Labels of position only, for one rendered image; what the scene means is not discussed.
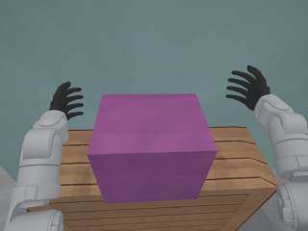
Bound right robot upper arm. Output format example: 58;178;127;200
276;182;308;231

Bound right robot hand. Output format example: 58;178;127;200
225;65;270;111

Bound left robot upper arm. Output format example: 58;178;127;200
7;209;64;231

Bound carton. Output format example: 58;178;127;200
87;93;218;204

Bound left robot hand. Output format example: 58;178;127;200
49;81;84;120

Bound robot left forearm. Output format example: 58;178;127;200
3;110;69;231

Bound robot right forearm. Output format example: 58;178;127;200
253;94;308;183

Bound pedestal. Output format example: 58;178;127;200
26;126;279;231

